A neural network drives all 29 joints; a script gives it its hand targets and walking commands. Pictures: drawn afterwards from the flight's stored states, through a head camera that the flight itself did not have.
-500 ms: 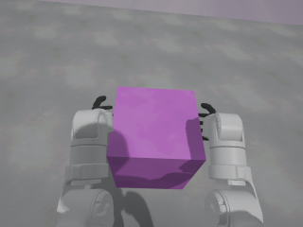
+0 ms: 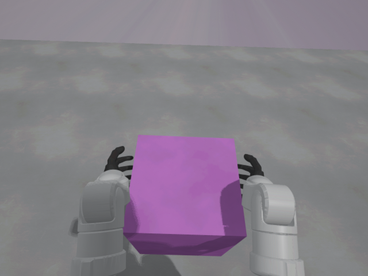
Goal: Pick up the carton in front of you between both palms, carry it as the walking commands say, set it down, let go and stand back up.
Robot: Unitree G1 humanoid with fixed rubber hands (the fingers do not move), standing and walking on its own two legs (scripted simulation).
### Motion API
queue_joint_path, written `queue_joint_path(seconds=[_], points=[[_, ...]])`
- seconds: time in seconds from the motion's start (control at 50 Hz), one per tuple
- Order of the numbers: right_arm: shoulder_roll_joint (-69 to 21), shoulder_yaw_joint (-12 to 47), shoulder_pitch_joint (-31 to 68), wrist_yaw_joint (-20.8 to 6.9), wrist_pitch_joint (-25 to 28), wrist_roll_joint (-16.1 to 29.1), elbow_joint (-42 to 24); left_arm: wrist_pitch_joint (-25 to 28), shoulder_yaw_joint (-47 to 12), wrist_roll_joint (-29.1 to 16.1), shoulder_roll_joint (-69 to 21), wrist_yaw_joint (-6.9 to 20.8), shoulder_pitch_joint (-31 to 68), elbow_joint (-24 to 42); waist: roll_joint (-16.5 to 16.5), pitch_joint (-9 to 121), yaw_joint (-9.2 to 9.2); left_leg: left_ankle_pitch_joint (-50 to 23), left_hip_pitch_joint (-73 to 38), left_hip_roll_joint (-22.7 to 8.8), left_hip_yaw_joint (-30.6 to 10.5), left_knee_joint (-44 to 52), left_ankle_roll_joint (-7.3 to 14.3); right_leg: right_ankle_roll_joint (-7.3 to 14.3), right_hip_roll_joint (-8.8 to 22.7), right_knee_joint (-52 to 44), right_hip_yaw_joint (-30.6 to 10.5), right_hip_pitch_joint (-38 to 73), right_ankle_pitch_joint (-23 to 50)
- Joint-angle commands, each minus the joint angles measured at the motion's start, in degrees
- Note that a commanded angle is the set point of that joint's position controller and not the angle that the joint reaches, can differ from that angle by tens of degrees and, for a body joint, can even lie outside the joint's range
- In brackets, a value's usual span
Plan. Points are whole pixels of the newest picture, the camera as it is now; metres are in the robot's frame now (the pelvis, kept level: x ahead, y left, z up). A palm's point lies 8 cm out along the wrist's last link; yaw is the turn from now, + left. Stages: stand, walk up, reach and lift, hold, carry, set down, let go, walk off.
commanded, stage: carry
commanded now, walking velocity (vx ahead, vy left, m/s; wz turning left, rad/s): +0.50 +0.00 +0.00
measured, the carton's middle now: (183, 200) +0.31 -0.01 +0.00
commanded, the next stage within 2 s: none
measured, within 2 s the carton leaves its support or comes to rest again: neither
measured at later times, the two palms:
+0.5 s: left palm (121, 100) +0.59 +0.17 +0.11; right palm (217, 104) +0.58 -0.12 +0.10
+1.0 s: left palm (141, 57) +0.90 +0.14 +0.11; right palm (211, 62) +0.90 -0.14 +0.09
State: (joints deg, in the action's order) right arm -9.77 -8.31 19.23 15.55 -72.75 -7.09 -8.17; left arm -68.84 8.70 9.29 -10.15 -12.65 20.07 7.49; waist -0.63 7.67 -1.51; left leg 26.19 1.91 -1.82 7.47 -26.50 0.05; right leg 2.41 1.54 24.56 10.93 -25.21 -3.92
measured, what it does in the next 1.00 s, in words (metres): walks ahead: left foot, then right foot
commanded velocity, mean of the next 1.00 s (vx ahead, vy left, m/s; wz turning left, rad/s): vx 0.50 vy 0.00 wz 0.00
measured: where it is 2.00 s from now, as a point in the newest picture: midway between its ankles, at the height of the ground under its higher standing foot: (175, 177)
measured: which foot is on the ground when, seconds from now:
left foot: down 0.00-0.02, up 0.04-0.46, down 0.48-0.96, up 0.98-1.00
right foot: down 0.00-0.50, up 0.52-0.92, down 0.94-1.00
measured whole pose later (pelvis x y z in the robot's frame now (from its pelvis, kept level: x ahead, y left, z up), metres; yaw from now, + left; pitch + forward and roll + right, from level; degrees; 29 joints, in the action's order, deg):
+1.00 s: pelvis +0.60 +0.00 +0.00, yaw +1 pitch +3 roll -1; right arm -9.0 -9.3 20.0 13.9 -71.3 -8.0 -7.6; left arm -67.5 8.9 8.0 -10.8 -14.7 21.9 5.9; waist -2.6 5.7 0.6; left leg 26.2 6.8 -5.6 6.7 -44.6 -2.0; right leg 4.7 1.9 29.1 13.9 -25.2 -6.4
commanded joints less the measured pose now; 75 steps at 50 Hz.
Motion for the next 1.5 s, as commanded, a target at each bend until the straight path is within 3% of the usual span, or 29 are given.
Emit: queue_joint_path(seconds=[0.0,0.02,0.08,0.12,0.18,0.38,0.44,0.46,0.48,0.5,0.52,0.56,0.58,0.66,0.84,0.9,0.92,0.94,0.96,0.98,1.04,1.16,1.3,1.34,1.36,1.38,1.4,1.42,1.48], points=[[-57.88,38.34,32.48,-26.77,1.37,26.03,0.96,-1.21,-37.01,-24.76,-58.39,22.84,21.2,-8.52,10.49,22.1,3.12,-15.57,25.89,-0.16,1.36,-33.04,-1.76,9.02,20.04,-4.72,-32.97,40.38,-8.57],[-57.55,38.04,33.69,-26.94,1.51,25.66,1.67,-0.72,-36.51,-25.01,-59.13,23.15,21.78,-9.57,15.53,18.9,3.74,2.58,39.48,3.05,-3.47,-41.17,-1.35,12.95,22.18,-8.76,-41.18,42.95,-7.5],[-59.65,37.96,37.08,-26.72,3.24,26.25,0.84,-0.04,-36.61,-27.19,-62.31,24.07,27.3,-6.86,3.28,13.74,2.47,-4.57,38.51,-5.16,-8.21,-39.81,0.36,8.04,19.03,-11.59,-27.94,28.74,-6.25],[-60.72,38.13,38.58,-26.13,4.29,26.63,-0.5,0.39,-37.77,-29.16,-63.69,24.51,31.27,-4.71,4.23,13.17,2.27,-9.07,32.82,-5.4,-6.19,-32.13,-0.46,5.61,16.51,-15.13,-20.36,21.84,-10.52],[-61.51,38.12,39.19,-24.82,5.1,26.56,-2.68,0.36,-37.63,-30.22,-62.92,24.7,32.22,-2.9,7.05,12.95,2.31,-13.16,33.63,-5.17,-3.91,-23.0,-1.85,6.43,15.24,-17.81,-15.47,22.85,-11.77],[-57.3,39.13,34.21,-24.31,2.07,26.02,-2.99,-2.1,-36.61,-26.55,-58.62,23.01,24.59,-4.25,9.1,9.7,3.19,-24.48,29.92,-1.44,2.63,-0.64,-0.22,3.65,11.75,-10.34,-5.08,33.84,15.55],[-57.11,38.24,33.78,-25.05,1.76,25.91,-0.6,-2.23,-36.91,-26.14,-58.39,23.09,24.89,-5.51,6.65,12.24,2.11,-20.89,11.77,2.26,7.78,5.02,1.07,0.9,9.33,4.14,0.49,28.38,22.07],[-57.26,37.89,33.07,-25.36,1.84,25.65,0.44,-2.22,-37.07,-26.23,-58.03,23.15,25.63,-5.6,3.99,15.95,1.07,-17.7,-1.27,-1.59,3.44,3.98,1.87,-0.89,8.26,13.94,1.73,19.74,14.69],[-56.5,36.74,32.77,-25.51,2.36,24.86,1.74,-2.64,-37.65,-27.13,-58.77,23.28,27.55,-4.58,-8.85,21.76,0.14,-12.72,-15.18,-15.88,-21.05,6.6,8.72,-3.89,3.4,31.18,1.28,3.34,1.02],[-57.03,36.53,32.74,-25.42,2.82,24.55,3.52,-2.77,-38.18,-27.59,-59.26,23.48,29.66,-4.7,-18.08,21.14,0.13,-17.0,-22.55,-21.5,-35.07,11.37,13.63,-4.29,-2.69,40.21,-3.09,-12.4,-22.44],[-57.64,36.16,33.65,-25.51,3.02,25.13,2.37,-2.39,-38.32,-28.05,-60.2,23.57,30.97,-5.0,-13.64,19.03,0.05,-22.78,-20.66,-22.2,-31.56,10.66,14.34,-3.01,-0.11,47.19,-8.02,-17.28,-24.74],[-59.99,36.05,35.62,-25.72,3.72,25.67,0.39,-1.38,-38.31,-28.94,-61.62,23.63,31.8,-3.84,-2.86,17.41,0.44,-24.96,-12.34,-20.06,-23.66,10.85,11.05,-1.71,5.01,44.34,-11.09,-16.08,-19.19],[-61.02,36.39,37.63,-25.78,4.07,26.36,-1.11,-0.94,-38.24,-29.17,-62.08,23.51,32.3,-3.09,-1.7,16.63,0.75,-22.53,-7.89,-18.79,-19.39,13.19,8.96,-1.92,6.41,39.81,-11.28,-13.31,-16.04],[-61.28,37.19,38.69,-25.74,4.76,27.99,-4.86,0.15,-39.1,-28.3,-63.56,22.24,31.84,-0.02,-6.7,16.0,0.83,-15.87,-4.21,-15.78,-9.84,17.75,7.95,-3.52,5.43,27.46,-6.98,-9.65,-9.89],[-56.56,37.33,30.99,-24.83,2.46,25.31,-4.33,-2.02,-39.75,-27.6,-59.01,21.71,26.03,1.15,-8.29,10.46,0.4,-39.35,-11.65,-11.63,-0.33,12.77,5.49,-1.98,1.83,3.93,-0.02,-6.55,2.92],[-56.21,37.81,31.23,-24.82,2.14,24.82,-3.0,-2.55,-39.09,-27.72,-58.5,22.54,25.01,-1.49,-7.0,11.68,1.39,-48.82,-8.68,-9.74,4.38,0.57,2.46,-1.05,-2.11,-3.12,5.01,8.75,2.79],[-55.97,38.04,31.07,-24.9,2.06,24.75,-2.39,-2.58,-38.71,-27.39,-58.46,22.89,25.06,-2.5,-5.02,14.52,1.75,-44.27,-1.89,-7.97,6.2,-7.97,0.62,-0.99,-1.5,-2.13,4.53,20.54,-0.34],[-55.83,38.43,32.44,-25.14,1.99,25.06,-2.4,-2.65,-38.16,-27.05,-58.23,23.14,24.11,-3.39,1.8,18.42,3.01,-27.6,8.42,-6.74,5.69,-21.35,-0.92,0.61,9.33,-2.9,-9.73,31.45,-5.1],[-57.13,39.16,35.61,-25.29,1.39,25.8,-3.18,-2.06,-37.19,-26.39,-57.29,23.29,25.13,-6.13,17.76,20.85,3.41,-6.52,28.5,1.29,2.54,-35.38,-2.79,9.06,21.93,-7.78,-34.96,44.21,-8.3],[-56.84,39.09,36.05,-25.42,1.51,25.57,-1.85,-1.92,-36.4,-26.54,-58.16,23.37,24.13,-6.44,17.29,18.64,3.63,2.52,37.72,1.27,-3.96,-43.95,-1.54,11.71,23.15,-10.24,-37.53,44.58,-3.31],[-59.58,39.14,38.38,-25.54,2.96,27.02,-3.33,-1.04,-36.08,-27.13,-61.8,23.6,27.36,-3.86,3.52,16.48,2.71,-5.55,37.42,-5.55,-7.71,-39.96,0.8,7.42,19.21,-8.81,-22.63,34.97,8.03],[-61.31,38.99,37.88,-23.74,4.52,26.71,-7.05,-0.08,-37.32,-29.12,-62.29,23.75,29.88,1.47,7.44,15.29,2.43,-13.42,34.68,-4.68,-2.5,-19.86,-1.46,6.87,15.57,-13.96,-10.88,31.65,3.91],[-57.97,39.65,32.68,-23.72,2.38,25.95,-6.82,-1.66,-37.23,-26.5,-58.56,22.57,23.55,1.23,8.77,12.94,3.03,-28.91,24.54,1.39,4.77,-0.92,-0.96,1.95,9.89,-4.07,0.75,33.75,32.62],[-57.65,39.52,31.63,-24.33,1.9,25.73,-5.24,-1.95,-37.22,-26.02,-57.99,22.57,22.65,-0.16,7.44,13.43,2.12,-37.49,12.33,3.11,7.81,8.63,-0.73,-1.1,7.67,5.51,4.15,29.96,31.38],[-57.28,39.28,31.57,-24.69,1.75,25.29,-4.55,-1.99,-37.27,-25.97,-57.54,22.7,22.86,-0.92,6.48,14.46,1.62,-43.56,3.11,0.13,5.81,10.55,-0.87,-3.23,7.49,10.39,3.73,24.94,27.43],[-56.65,38.72,31.64,-25.03,1.62,25.04,-3.96,-2.12,-37.19,-26.06,-57.03,22.88,23.77,-1.33,0.39,18.14,1.1,-66.52,-9.4,-10.51,-3.56,4.28,1.13,-5.5,6.27,18.81,2.15,15.94,8.66],[-56.29,37.55,31.18,-25.17,1.96,24.44,-1.48,-2.73,-38.0,-26.58,-57.63,22.95,25.88,-1.46,-10.45,24.85,0.48,-86.99,-26.2,-20.84,-15.61,-2.4,10.51,-6.63,2.14,28.04,-1.79,1.74,-18.57],[-56.34,36.75,28.76,-25.26,2.33,24.16,0.32,-2.79,-38.17,-26.7,-58.12,23.11,24.87,-2.01,-11.73,26.79,0.41,-81.37,-26.54,-22.21,-18.28,0.37,13.74,-6.38,0.28,31.4,-5.42,-2.25,-31.26],[-60.0,36.54,32.33,-25.53,3.72,24.86,-2.29,-1.49,-39.04,-27.97,-60.56,23.33,29.57,0.45,-6.92,20.83,0.88,-62.04,-14.2,-17.8,-11.0,6.3,8.85,-4.39,3.27,14.32,-9.37,0.83,-29.68]])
